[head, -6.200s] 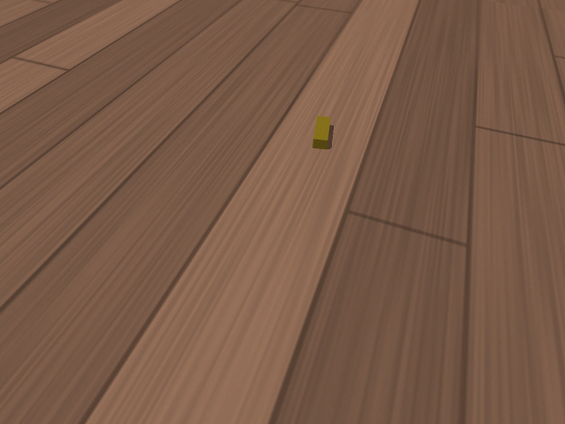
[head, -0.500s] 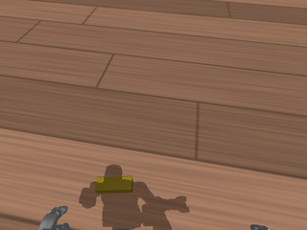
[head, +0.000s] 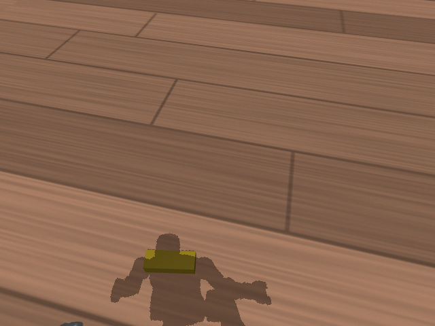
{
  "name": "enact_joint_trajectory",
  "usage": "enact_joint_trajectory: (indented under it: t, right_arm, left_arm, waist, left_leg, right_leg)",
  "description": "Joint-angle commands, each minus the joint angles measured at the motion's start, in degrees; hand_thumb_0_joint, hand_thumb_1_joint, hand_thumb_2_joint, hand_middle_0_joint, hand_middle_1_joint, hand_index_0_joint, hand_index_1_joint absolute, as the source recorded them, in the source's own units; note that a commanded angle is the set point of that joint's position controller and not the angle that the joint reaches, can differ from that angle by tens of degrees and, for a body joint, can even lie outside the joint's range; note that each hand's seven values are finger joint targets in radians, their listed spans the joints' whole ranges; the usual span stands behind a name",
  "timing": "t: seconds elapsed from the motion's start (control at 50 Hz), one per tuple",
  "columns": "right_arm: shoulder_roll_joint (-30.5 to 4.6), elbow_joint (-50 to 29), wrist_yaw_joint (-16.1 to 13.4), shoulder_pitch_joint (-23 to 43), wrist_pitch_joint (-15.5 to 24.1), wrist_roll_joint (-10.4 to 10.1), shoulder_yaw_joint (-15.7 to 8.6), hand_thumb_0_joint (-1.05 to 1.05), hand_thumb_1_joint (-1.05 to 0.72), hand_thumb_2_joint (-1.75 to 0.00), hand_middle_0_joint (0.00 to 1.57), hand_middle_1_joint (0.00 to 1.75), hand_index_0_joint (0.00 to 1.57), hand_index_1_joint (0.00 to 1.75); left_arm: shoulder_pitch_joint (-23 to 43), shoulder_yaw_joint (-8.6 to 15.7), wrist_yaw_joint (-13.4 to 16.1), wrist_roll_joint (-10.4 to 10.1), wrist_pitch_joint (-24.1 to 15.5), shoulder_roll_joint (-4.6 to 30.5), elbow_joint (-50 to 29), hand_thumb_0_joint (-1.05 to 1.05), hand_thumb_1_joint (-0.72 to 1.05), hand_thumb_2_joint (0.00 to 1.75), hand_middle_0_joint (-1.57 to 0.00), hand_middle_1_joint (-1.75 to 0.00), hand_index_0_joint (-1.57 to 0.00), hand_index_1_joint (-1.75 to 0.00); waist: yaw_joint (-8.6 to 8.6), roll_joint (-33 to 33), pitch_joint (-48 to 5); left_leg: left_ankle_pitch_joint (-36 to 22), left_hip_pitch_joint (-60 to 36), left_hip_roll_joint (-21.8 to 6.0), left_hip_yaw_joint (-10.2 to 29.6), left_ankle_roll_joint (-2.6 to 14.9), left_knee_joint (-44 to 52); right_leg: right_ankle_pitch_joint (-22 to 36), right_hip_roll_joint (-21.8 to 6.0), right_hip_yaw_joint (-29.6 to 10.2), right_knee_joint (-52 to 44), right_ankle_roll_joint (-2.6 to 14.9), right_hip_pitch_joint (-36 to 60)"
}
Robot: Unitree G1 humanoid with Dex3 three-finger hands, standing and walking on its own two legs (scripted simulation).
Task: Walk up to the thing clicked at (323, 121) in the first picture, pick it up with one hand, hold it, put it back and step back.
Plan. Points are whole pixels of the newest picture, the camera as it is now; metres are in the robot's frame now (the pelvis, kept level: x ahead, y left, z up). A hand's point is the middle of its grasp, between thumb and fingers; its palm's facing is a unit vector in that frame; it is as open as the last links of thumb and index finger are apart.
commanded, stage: walk up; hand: left
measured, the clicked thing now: (170, 261) +0.46 +0.22 -0.74
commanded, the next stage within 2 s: stand in 0.30 s
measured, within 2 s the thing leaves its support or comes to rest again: neither
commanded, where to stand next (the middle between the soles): +0.05 -0.03 m, yaw +0 degrees
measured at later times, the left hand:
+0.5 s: hand out of the picture +0.08 +0.25 -0.15, palm faces +0.01 -0.94 -0.34, open 7.4 cm
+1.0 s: hand out of the picture +0.09 +0.24 -0.15, palm faces -0.04 -0.94 -0.35, open 7.4 cm
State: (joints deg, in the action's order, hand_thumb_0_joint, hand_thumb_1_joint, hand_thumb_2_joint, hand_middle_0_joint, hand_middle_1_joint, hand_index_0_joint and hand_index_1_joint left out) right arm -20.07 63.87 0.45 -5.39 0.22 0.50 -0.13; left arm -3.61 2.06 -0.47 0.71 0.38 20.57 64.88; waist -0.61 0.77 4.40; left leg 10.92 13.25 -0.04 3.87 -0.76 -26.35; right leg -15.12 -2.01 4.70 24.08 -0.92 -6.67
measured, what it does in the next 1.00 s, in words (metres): stands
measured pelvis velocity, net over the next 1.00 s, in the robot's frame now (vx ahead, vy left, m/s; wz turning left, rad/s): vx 0.01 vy -0.01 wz -0.02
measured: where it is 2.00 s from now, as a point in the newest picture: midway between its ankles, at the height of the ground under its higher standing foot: outside the picture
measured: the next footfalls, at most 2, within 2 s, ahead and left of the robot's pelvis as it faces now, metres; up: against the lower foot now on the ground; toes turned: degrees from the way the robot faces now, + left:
none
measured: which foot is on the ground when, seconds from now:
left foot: down 0.00-1.00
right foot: down 0.00-1.00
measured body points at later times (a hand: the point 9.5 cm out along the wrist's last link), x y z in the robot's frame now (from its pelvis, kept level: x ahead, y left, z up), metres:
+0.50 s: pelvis +0.01 +0.00 +0.01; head +0.03 +0.00 +0.45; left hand +0.08 +0.30 -0.13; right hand +0.12 -0.30 -0.13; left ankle +0.04 +0.13 -0.74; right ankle -0.02 -0.13 -0.74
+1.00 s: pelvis +0.01 -0.01 +0.01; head +0.02 -0.02 +0.46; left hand +0.09 +0.29 -0.12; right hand +0.08 -0.31 -0.13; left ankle +0.04 +0.13 -0.74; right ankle -0.02 -0.13 -0.74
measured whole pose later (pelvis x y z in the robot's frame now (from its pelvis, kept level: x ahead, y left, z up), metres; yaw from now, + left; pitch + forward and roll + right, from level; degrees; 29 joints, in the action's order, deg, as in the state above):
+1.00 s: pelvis +0.01 -0.01 +0.01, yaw -1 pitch -2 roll +0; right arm -20.1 65.9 0.1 -5.5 0.2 0.5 0.3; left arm -5.9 0.4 -0.3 0.6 -0.7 19.5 65.0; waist 0.2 0.9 3.3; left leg 7.5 8.5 -0.9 3.0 -1.8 -18.2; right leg -12.4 -1.3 3.9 18.0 -0.3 -3.3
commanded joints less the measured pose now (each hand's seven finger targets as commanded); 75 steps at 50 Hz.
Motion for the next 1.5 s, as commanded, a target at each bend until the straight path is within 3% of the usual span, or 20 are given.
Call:
enact_joint_trajectory:
  t: [0.0,0.2,0.26,0.3,0.44,0.54,0.6,0.76,0.8,0.94,1.04,1.16,1.24,1.36,1.42,1.48]
  right_arm:
    - [-12.4,-3.7,-0.6,2.8,1.5,0.1,-2.4,0.00,-0.90,-0.90,0.20,0.30,0.20,0.30]
    - [-12.4,-3.6,-0.7,3.0,1.4,0.3,-2.5,0.00,-0.90,-0.90,0.20,0.30,0.20,0.30]
    - [-12.3,-3.9,-0.7,2.9,1.5,0.2,-2.5,0.00,-0.90,-0.90,0.20,0.30,0.20,0.30]
    - [-11.3,-4.3,-1.0,4.5,1.7,0.4,-2.1,0.00,-0.90,-0.90,0.20,0.30,0.20,0.30]
    - [-11.8,-3.5,-1.0,3.8,1.5,0.1,-2.0,0.00,-0.90,-0.90,0.20,0.30,0.20,0.30]
    - [-11.7,-3.2,-0.9,4.7,1.2,0.0,-1.8,0.00,-0.90,-0.90,0.20,0.30,0.20,0.30]
    - [-11.9,-3.0,-0.8,4.8,1.5,-0.1,-1.8,0.00,-0.90,-0.90,0.20,0.30,0.20,0.30]
    - [-11.5,-2.4,-0.7,4.4,1.5,0.0,-1.6,0.00,-0.90,-0.90,0.20,0.30,0.20,0.30]
    - [-11.8,-2.2,-0.7,4.2,1.5,0.0,-1.6,0.00,-0.90,-0.90,0.20,0.30,0.20,0.30]
    - [-11.6,-1.8,-0.8,3.4,1.6,0.1,-1.6,0.00,-0.90,-0.90,0.20,0.30,0.20,0.30]
    - [-12.0,-1.7,-0.8,2.7,1.4,0.0,-1.5,0.00,-0.90,-0.90,0.20,0.30,0.20,0.30]
    - [-11.8,-1.4,-0.8,2.2,1.3,0.0,-1.3,0.00,-0.90,-0.90,0.20,0.30,0.20,0.30]
    - [-11.9,-1.7,-0.8,1.9,1.4,0.0,-1.3,0.00,-0.90,-0.90,0.20,0.30,0.20,0.30]
    - [-12.3,-1.7,-0.8,1.8,1.3,0.0,-1.3,0.00,-0.90,-0.90,0.20,0.30,0.20,0.30]
    - [-12.1,-2.0,-0.8,1.7,1.5,0.0,-1.2,0.00,-0.90,-0.90,0.20,0.30,0.20,0.30]
    - [-12.2,-1.8,-0.8,1.5,1.5,0.0,-1.2,0.00,-0.90,-0.90,0.20,0.30,0.20,0.30]
  left_arm:
    - [4.1,2.6,0.6,-0.2,-1.5,11.8,-4.1,0.00,0.90,0.90,-0.20,-0.30,-0.20,-0.30]
    - [2.5,2.7,0.5,0.1,-1.4,11.5,-3.8,0.00,0.90,0.90,-0.20,-0.30,-0.20,-0.30]
    - [1.7,3.0,0.6,0.1,-1.6,11.6,-3.8,0.00,0.90,0.90,-0.20,-0.30,-0.20,-0.30]
    - [0.4,1.8,0.6,-0.2,-1.7,10.5,-2.8,0.00,0.90,0.90,-0.20,-0.30,-0.20,-0.30]
    - [0.5,1.5,0.9,-0.3,-2.1,11.2,-2.7,0.00,0.90,0.90,-0.20,-0.30,-0.20,-0.30]
    - [0.6,1.1,0.9,-0.1,-2.0,10.7,-2.5,0.00,0.90,0.90,-0.20,-0.30,-0.20,-0.30]
    - [0.1,1.0,0.9,-0.2,-2.1,10.8,-2.6,0.00,0.90,0.90,-0.20,-0.30,-0.20,-0.30]
    - [0.2,1.0,0.9,-0.1,-2.1,11.3,-2.9,0.00,0.90,0.90,-0.20,-0.30,-0.20,-0.30]
    - [0.2,1.0,0.7,-0.2,-2.0,11.3,-2.8,0.00,0.90,0.90,-0.20,-0.30,-0.20,-0.30]
    - [-0.3,0.9,0.8,-0.3,-2.3,11.7,-3.3,0.00,0.90,0.90,-0.20,-0.30,-0.20,-0.30]
    - [-0.7,0.6,0.9,-0.3,-2.2,11.4,-3.5,0.00,0.90,0.90,-0.20,-0.30,-0.20,-0.30]
    - [-0.9,0.5,0.8,-0.3,-2.1,11.3,-3.4,0.00,0.90,0.90,-0.20,-0.30,-0.20,-0.30]
    - [-1.3,0.7,0.9,-0.3,-2.3,11.7,-3.7,0.00,0.90,0.90,-0.20,-0.30,-0.20,-0.30]
    - [-1.0,0.6,0.8,-0.2,-2.0,11.5,-3.4,0.00,0.90,0.90,-0.20,-0.30,-0.20,-0.30]
    - [-1.3,0.7,0.7,-0.3,-2.1,11.6,-3.6,0.00,0.90,0.90,-0.20,-0.30,-0.20,-0.30]
    - [-1.5,0.6,0.7,-0.3,-2.1,11.5,-3.6,0.00,0.90,0.90,-0.20,-0.30,-0.20,-0.30]
  waist:
    - [0.18,-0.3,-6.0]
    - [0.12,1.5,-5.6]
    - [-0.11,1.4,-7.2]
    - [-0.04,1.4,-8.3]
    - [0.50,-0.9,-9.7]
    - [0.51,-1.4,-5.9]
    - [0.33,-0.9,-7.2]
    - [0.28,-0.7,-5.6]
    - [0.43,-0.9,-4.7]
    - [0.36,-1.2,-6.9]
    - [0.50,-1.2,-6.9]
    - [0.53,-0.5,-5.0]
    - [0.45,-1.1,-6.2]
    - [0.63,-0.4,-3.8]
    - [0.48,-0.5,-5.2]
    - [0.46,0.0,-4.7]
  left_leg:
    - [-9.5,0.0,-5.2,4.4,2.68,4.2]
    - [-4.5,1.9,-5.3,6.7,2.86,6.5]
    - [-10.2,0.5,-5.3,6.3,2.82,5.2]
    - [-16.6,-4.7,-6.3,5.9,2.00,5.8]
    - [-20.0,-7.2,-6.6,4.3,2.06,5.7]
    - [-13.2,-5.6,-6.5,4.4,1.43,8.4]
    - [-15.8,-6.9,-6.8,4.1,1.44,8.1]
    - [-11.5,-5.7,-6.8,4.1,1.14,9.9]
    - [-8.0,-5.0,-6.4,4.1,1.06,10.3]
    - [-14.2,-6.7,-6.8,3.6,1.01,9.0]
    - [-13.1,-7.1,-6.8,3.1,1.04,8.6]
    - [-9.5,-5.7,-6.8,3.5,1.07,9.7]
    - [-13.1,-6.7,-7.0,3.2,1.21,8.7]
    - [-7.1,-4.7,-6.7,3.8,1.21,10.4]
    - [-11.1,-6.0,-7.0,3.6,1.20,9.9]
    - [-10.1,-5.4,-6.9,3.6,1.03,10.0]
  right_leg:
    - [1.2,-5.1,-4.7,-5.7,2.87,1.7]
    - [-0.1,-5.0,-4.1,-5.9,2.77,3.2]
    - [3.2,-5.2,-3.8,-5.6,2.70,4.6]
    - [9.4,-6.3,-5.4,-6.2,2.07,2.7]
    - [16.6,-6.5,-4.9,-6.7,1.22,4.6]
    - [8.7,-6.1,-5.3,-8.8,1.22,2.3]
    - [11.9,-6.4,-5.3,-8.3,1.36,3.5]
    - [7.1,-6.3,-5.7,-9.3,1.53,2.7]
    - [4.8,-6.2,-6.0,-9.8,1.56,1.9]
    - [11.9,-6.5,-6.3,-9.0,1.56,3.4]
    - [11.9,-6.4,-6.4,-9.3,1.64,2.9]
    - [7.4,-6.3,-6.9,-10.3,1.80,2.0]
    - [12.0,-6.3,-6.7,-9.5,1.52,2.9]
    - [4.4,-5.9,-6.7,-10.7,1.63,1.3]
    - [8.1,-6.1,-6.8,-10.2,1.72,2.0]
    - [6.8,-6.0,-6.7,-10.2,1.76,2.0]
